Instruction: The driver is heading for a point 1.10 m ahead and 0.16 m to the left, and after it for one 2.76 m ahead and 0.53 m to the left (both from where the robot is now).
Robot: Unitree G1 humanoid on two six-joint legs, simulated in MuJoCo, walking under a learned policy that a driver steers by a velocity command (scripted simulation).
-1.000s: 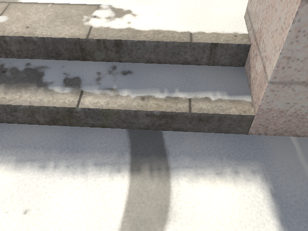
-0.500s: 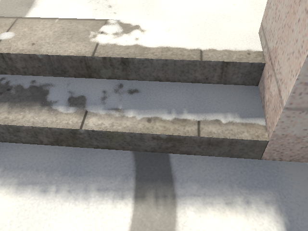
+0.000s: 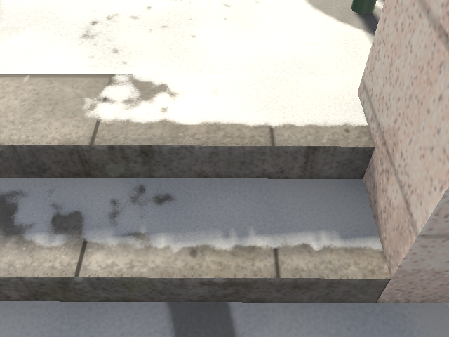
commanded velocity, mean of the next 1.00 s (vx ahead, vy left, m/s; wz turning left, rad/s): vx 0.50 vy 0.00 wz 0.00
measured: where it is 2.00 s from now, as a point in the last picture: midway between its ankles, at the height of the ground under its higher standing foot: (164, 149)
